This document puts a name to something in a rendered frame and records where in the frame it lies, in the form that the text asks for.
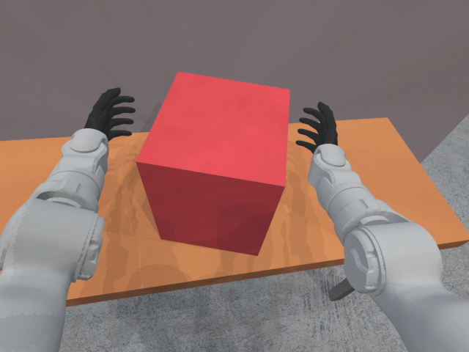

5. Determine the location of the left robot upper arm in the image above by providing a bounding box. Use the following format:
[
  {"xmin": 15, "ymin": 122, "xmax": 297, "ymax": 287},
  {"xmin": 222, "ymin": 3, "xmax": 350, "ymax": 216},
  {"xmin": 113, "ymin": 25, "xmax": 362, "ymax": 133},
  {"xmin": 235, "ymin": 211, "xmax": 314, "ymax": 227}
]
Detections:
[{"xmin": 0, "ymin": 198, "xmax": 105, "ymax": 352}]

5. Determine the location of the right robot hand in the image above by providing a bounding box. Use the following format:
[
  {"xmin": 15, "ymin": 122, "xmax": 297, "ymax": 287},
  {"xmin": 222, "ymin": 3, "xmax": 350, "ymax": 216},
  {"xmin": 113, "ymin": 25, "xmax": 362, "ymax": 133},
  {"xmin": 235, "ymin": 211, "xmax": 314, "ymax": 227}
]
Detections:
[{"xmin": 296, "ymin": 102, "xmax": 338, "ymax": 154}]

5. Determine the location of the robot left forearm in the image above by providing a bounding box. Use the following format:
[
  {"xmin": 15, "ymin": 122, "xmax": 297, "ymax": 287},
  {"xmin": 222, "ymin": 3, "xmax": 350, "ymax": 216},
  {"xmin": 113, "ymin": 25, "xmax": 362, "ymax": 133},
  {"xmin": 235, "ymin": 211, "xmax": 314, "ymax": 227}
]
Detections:
[{"xmin": 0, "ymin": 128, "xmax": 109, "ymax": 271}]

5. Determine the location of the right robot upper arm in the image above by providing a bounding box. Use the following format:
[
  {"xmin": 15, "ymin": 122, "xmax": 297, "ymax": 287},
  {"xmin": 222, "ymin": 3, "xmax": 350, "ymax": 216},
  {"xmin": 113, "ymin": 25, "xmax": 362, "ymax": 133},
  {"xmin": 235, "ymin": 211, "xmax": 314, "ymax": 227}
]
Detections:
[{"xmin": 344, "ymin": 222, "xmax": 469, "ymax": 352}]

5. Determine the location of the table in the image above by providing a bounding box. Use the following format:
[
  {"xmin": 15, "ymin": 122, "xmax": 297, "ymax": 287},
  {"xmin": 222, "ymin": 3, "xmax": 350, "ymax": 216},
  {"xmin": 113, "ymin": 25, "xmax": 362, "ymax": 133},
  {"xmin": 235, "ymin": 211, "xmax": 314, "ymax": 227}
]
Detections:
[{"xmin": 0, "ymin": 117, "xmax": 469, "ymax": 307}]

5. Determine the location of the carton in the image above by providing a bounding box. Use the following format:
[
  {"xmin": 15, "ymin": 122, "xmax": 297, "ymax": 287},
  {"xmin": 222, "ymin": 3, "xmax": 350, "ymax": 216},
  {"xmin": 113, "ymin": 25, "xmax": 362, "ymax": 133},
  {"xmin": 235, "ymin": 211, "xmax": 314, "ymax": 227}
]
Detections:
[{"xmin": 136, "ymin": 72, "xmax": 290, "ymax": 256}]

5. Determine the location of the robot right forearm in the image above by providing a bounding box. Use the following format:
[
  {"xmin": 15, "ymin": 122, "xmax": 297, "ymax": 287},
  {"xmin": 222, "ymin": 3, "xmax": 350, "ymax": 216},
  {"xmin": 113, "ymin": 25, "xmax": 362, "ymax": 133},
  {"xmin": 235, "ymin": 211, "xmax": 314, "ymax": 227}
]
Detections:
[{"xmin": 307, "ymin": 144, "xmax": 443, "ymax": 275}]

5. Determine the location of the left robot hand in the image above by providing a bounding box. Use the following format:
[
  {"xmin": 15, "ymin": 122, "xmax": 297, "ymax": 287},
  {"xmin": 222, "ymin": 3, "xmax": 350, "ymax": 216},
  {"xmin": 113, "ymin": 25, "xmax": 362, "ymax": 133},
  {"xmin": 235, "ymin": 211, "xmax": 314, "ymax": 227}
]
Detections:
[{"xmin": 84, "ymin": 87, "xmax": 136, "ymax": 141}]

